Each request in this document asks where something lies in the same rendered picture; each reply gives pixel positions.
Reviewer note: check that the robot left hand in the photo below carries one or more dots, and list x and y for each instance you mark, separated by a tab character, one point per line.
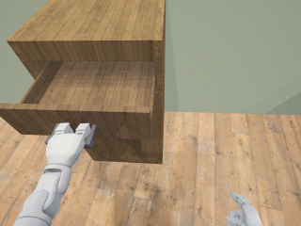
65	146

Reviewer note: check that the left robot forearm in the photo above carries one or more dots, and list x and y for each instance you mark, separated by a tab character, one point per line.
44	203

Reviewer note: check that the cabinet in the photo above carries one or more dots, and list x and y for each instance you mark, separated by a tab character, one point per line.
102	30

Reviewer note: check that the handle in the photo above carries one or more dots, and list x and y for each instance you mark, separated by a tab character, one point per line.
89	141

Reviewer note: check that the robot right hand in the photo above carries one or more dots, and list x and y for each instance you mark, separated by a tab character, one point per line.
249	215

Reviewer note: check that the drawer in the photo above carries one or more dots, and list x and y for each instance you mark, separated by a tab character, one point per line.
117	96

